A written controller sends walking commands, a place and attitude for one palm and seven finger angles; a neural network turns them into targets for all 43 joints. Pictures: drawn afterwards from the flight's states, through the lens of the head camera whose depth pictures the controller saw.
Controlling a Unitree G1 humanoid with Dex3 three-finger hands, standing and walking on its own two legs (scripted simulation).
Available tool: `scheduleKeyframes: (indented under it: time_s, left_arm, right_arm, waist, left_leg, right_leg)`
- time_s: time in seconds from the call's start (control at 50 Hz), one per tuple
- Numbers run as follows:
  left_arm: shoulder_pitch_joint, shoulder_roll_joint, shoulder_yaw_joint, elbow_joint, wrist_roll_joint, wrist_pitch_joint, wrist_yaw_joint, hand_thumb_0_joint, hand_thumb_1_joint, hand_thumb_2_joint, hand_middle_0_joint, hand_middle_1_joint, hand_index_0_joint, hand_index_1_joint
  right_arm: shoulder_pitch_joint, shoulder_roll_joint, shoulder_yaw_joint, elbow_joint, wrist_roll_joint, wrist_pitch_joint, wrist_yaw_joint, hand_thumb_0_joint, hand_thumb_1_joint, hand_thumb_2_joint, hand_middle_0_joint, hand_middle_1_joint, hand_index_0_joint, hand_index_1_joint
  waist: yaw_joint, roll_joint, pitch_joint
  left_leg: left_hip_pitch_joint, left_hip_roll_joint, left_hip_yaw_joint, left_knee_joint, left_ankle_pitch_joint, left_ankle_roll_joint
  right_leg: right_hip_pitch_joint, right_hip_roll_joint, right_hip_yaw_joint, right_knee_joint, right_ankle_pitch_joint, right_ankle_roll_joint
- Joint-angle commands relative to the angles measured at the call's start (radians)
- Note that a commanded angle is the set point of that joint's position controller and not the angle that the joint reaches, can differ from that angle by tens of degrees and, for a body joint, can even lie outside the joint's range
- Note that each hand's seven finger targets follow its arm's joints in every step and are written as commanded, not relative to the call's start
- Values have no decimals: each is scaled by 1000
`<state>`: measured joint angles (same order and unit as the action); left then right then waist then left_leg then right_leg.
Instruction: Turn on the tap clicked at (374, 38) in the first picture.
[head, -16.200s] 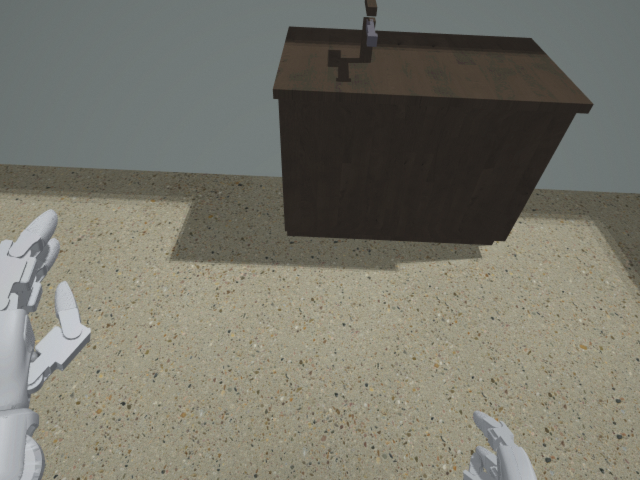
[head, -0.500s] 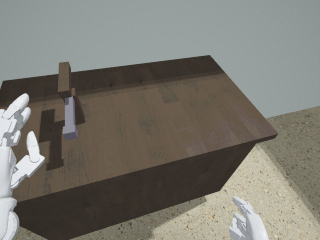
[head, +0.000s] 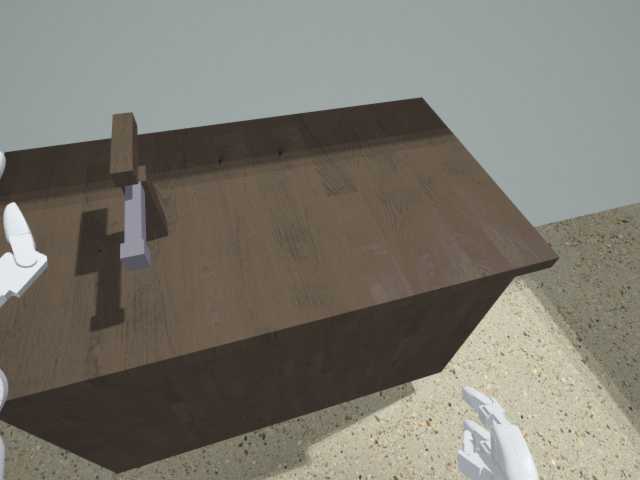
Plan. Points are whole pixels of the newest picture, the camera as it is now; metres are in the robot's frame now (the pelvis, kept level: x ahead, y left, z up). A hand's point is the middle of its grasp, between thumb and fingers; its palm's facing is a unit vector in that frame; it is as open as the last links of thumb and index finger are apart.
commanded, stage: come to a stop and stand still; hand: left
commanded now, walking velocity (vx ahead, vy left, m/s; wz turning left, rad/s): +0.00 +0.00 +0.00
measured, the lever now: (135, 255) +0.34 +0.28 +0.07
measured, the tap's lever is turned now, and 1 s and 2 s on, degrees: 0 0 0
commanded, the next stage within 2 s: look again from close up in 0.40 s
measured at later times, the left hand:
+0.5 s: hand (72, 288) +0.24 +0.27 +0.16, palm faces +0.37 -0.87 -0.34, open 7.4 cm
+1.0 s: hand (61, 299) +0.23 +0.27 +0.16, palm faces +0.38 -0.86 -0.34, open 7.4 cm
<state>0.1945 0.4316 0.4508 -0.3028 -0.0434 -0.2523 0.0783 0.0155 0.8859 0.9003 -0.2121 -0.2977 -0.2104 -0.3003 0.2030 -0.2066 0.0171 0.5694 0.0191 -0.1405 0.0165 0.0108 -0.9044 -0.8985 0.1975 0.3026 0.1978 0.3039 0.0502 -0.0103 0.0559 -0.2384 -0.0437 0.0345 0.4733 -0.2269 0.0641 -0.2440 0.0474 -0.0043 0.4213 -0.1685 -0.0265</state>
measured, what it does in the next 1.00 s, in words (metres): stands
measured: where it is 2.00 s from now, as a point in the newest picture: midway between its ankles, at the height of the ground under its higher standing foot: outside the picture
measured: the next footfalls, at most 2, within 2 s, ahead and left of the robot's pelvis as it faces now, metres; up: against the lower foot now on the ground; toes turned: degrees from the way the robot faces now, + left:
none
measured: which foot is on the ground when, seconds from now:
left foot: down 0.00-1.00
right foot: down 0.00-1.00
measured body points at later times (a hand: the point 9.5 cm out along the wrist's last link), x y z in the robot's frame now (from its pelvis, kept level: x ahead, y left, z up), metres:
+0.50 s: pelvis +0.02 +0.02 +0.00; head +0.04 +0.05 +0.45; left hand +0.21 +0.31 +0.18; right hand +0.21 -0.20 -0.06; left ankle +0.02 +0.07 -0.74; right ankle +0.04 -0.10 -0.74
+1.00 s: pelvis +0.01 +0.02 +0.00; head +0.03 +0.05 +0.45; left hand +0.20 +0.32 +0.17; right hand +0.20 -0.19 -0.07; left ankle +0.02 +0.07 -0.74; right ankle +0.04 -0.10 -0.74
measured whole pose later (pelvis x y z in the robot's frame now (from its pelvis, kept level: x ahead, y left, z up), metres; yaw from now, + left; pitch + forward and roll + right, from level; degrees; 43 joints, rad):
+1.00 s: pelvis +0.01 +0.02 +0.00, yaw +1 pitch -1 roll -1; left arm 0.41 0.36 0.34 -0.45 -0.04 -0.23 0.09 0.02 0.89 0.90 -0.21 -0.30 -0.21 -0.30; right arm 0.20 -0.18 0.02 0.57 0.01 -0.10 -0.02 0.01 -0.90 -0.90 0.20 0.30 0.20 0.30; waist 0.04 -0.04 0.06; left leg -0.19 -0.07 0.04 0.42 -0.22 0.09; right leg -0.19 0.02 0.00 0.38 -0.17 0.01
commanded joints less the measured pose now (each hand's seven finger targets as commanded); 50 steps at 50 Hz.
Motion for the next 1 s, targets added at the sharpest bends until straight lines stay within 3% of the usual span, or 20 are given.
scheduleKeyframes:
  time_s: [0.0, 0.06, 0.08, 0.1, 0.18, 0.24, 0.28, 0.3, 0.34, 0.48, 0.5, 0.58, 0.6, 0.68, 0.7, 0.86, 0.88, 0.9, 0.96, 0.98]
  left_arm:
    - [211, 76, -34, -281, -12, -63, 2, 0, 900, 900, -200, -300, -200, -300]
    - [163, 153, 60, -275, -12, -73, 12, 0, 900, 900, -200, -300, -200, -300]
    - [114, 211, 106, -312, -9, -78, 18, 0, 900, 900, -200, -300, -200, -300]
    - [101, 172, 86, -290, -12, -83, 13, 0, 900, 900, -200, -300, -200, -300]
    - [20, 170, 61, -384, -8, -96, 9, 0, 900, 900, -200, -300, -200, -300]
    - [53, 103, -4, -374, -4, -91, 10, 0, 900, 900, -200, -300, -200, -300]
    - [77, 101, -5, -378, 1, -83, 14, 0, 900, 900, -200, -300, -200, -300]
    - [98, 76, -22, -342, 2, -78, 14, 0, 900, 900, -200, -300, -200, -300]
    - [104, 78, -24, -329, 3, -70, 16, 0, 900, 900, -200, -300, -200, -300]
    - [114, 128, 28, -374, 0, -59, 19, 0, 900, 900, -200, -300, -200, -300]
    - [124, 100, 3, -355, -6, -59, 16, 0, 900, 900, -200, -300, -200, -300]
    - [115, 121, 14, -411, -4, -55, 20, 0, 900, 900, -200, -300, -200, -300]
    - [122, 95, -7, -390, -7, -55, 18, 0, 900, 900, -200, -300, -200, -300]
    - [128, 115, 11, -397, -3, -47, 25, 0, 900, 900, -200, -300, -200, -300]
    - [143, 88, -10, -357, -8, -43, 23, 0, 900, 900, -200, -300, -200, -300]
    - [129, 96, -11, -368, -2, -41, 28, 0, 900, 900, -200, -300, -200, -300]
    - [126, 119, 9, -392, 0, -40, 32, 0, 900, 900, -200, -300, -200, -300]
    - [130, 91, -12, -368, -7, -42, 28, 0, 900, 900, -200, -300, -200, -300]
    - [111, 97, -9, -373, -7, -42, 26, 0, 900, 900, -200, -300, -200, -300]
    - [103, 124, 18, -387, -6, -40, 28, 0, 900, 900, -200, -300, -200, -300]
  right_arm:
    - [-78, -125, -49, -162, 8, -60, 10, 0, -900, -900, 200, 300, 200, 300]
    - [-86, -125, -45, -165, 0, -56, -17, 0, -900, -900, 200, 300, 200, 300]
    - [-99, -130, -40, -162, 1, -53, -24, 0, -900, -900, 200, 300, 200, 300]
    - [-95, -118, -38, -164, -3, -52, -32, 0, -900, -900, 200, 300, 200, 300]
    - [-103, -113, -31, -163, -5, -72, -39, 0, -900, -900, 200, 300, 200, 300]
    - [-83, -117, -37, -149, -9, -83, -36, 0, -900, -900, 200, 300, 200, 300]
    - [-91, -116, -36, -139, -8, -85, -29, 0, -900, -900, 200, 300, 200, 300]
    - [-80, -120, -39, -133, -11, -80, -30, 0, -900, -900, 200, 300, 200, 300]
    - [-75, -125, -45, -133, -10, -71, -29, 0, -900, -900, 200, 300, 200, 300]
    - [-99, -115, -40, -155, -7, -42, -36, 0, -900, -900, 200, 300, 200, 300]
    - [-93, -115, -38, -156, -11, -37, -38, 0, -900, -900, 200, 300, 200, 300]
    - [-97, -116, -40, -161, -8, -38, -39, 0, -900, -900, 200, 300, 200, 300]
    - [-88, -120, -41, -159, -13, -33, -40, 0, -900, -900, 200, 300, 200, 300]
    - [-93, -118, -43, -161, -8, -32, -42, 0, -900, -900, 200, 300, 200, 300]
    - [-85, -119, -42, -159, -11, -26, -43, 0, -900, -900, 200, 300, 200, 300]
    - [-88, -122, -49, -162, -7, -23, -48, 0, -900, -900, 200, 300, 200, 300]
    - [-105, -120, -45, -160, -4, -24, -49, 0, -900, -900, 200, 300, 200, 300]
    - [-95, -120, -42, -154, -10, -20, -50, 0, -900, -900, 200, 300, 200, 300]
    - [-87, -119, -52, -157, -6, -20, -49, 0, -900, -900, 200, 300, 200, 300]
    - [-103, -113, -48, -155, -4, -18, -50, 0, -900, -900, 200, 300, 200, 300]
  waist:
    - [-1, -13, -147]
    - [-5, -64, -114]
    - [-10, -10, -107]
    - [-12, 11, -109]
    - [-15, 105, -151]
    - [-16, 97, -169]
    - [-15, 106, -174]
    - [-17, 77, -168]
    - [-18, 53, -156]
    - [-18, 93, -172]
    - [-20, 84, -172]
    - [-20, 115, -185]
    - [-22, 110, -180]
    - [-20, 101, -186]
    - [-22, 69, -178]
    - [-21, 70, -160]
    - [-21, 78, -164]
    - [-22, 70, -156]
    - [-22, 112, -138]
    - [-21, 114, -140]
  left_leg:
    - [-28, 115, -98, -129, 26, -46]
    - [-59, 115, -110, -152, -69, -39]
    - [-53, 115, -114, -164, -71, -38]
    - [-68, 125, -125, -175, -94, -30]
    - [-9, 116, -118, -146, -20, -29]
    - [28, 119, -116, -129, 56, -37]
    - [55, 118, -107, -123, 140, -53]
    - [45, 121, -111, -120, 158, -54]
    - [31, 124, -116, -127, 160, -62]
    - [41, 123, -113, -130, 254, -86]
    - [34, 126, -121, -135, 249, -85]
    - [60, 129, -114, -128, 286, -94]
    - [52, 131, -122, -133, 287, -94]
    - [66, 135, -122, -130, 291, -100]
    - [57, 135, -124, -135, 273, -96]
    - [9, 132, -131, -159, 134, -82]
    - [16, 124, -131, -157, 151, -89]
    - [10, 125, -140, -172, 148, -92]
    - [29, 161, -159, -205, 127, -106]
    - [42, 166, -160, -206, 147, -113]
  right_leg:
    - [120, -94, 85, -43, 32, -2]
    - [94, -88, 91, -67, -56, 3]
    - [86, -81, 83, -54, -55, 2]
    - [100, -85, 70, -41, -56, 4]
    - [118, -88, 75, -21, 36, -2]
    - [123, -87, 68, -23, 85, 0]
    - [118, -80, 55, -20, 124, 2]
    - [119, -80, 50, -25, 128, 4]
    - [122, -78, 54, -30, 128, 4]
    - [147, -74, 33, -20, 174, 5]
    - [146, -74, 27, -23, 157, 6]
    - [148, -72, 29, -16, 174, 5]
    - [144, -70, 24, -17, 157, 5]
    - [147, -72, 23, -21, 160, 7]
    - [146, -74, 23, -28, 155, 9]
    - [178, -84, 40, -41, 137, 7]
    - [175, -80, 37, -40, 146, 6]
    - [167, -72, 30, -45, 127, 8]
    - [136, -55, 28, -26, 76, 14]
    - [125, -49, 20, -21, 72, 17]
